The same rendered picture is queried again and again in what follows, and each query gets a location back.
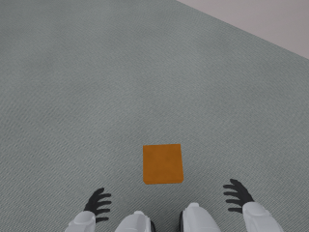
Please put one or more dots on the right robot hand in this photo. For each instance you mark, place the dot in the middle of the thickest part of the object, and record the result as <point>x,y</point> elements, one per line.
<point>242,194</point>

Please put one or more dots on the robot thigh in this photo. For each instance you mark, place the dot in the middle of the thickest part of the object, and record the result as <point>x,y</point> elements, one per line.
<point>135,223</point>
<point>197,219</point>

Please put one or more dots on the left robot thigh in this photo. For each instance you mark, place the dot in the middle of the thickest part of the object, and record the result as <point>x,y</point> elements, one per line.
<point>135,223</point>

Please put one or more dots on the robot right forearm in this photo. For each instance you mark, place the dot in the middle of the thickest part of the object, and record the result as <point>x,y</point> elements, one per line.
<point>258,219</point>

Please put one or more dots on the carton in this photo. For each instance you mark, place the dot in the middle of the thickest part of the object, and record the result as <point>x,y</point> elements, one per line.
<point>162,164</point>

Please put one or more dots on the left robot hand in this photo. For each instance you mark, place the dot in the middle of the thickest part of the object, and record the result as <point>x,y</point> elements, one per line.
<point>93,204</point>

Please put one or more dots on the robot left forearm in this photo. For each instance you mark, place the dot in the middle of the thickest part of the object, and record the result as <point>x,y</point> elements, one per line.
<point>83,222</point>

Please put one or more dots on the right robot thigh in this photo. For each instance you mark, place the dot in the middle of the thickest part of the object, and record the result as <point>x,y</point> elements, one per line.
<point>197,219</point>

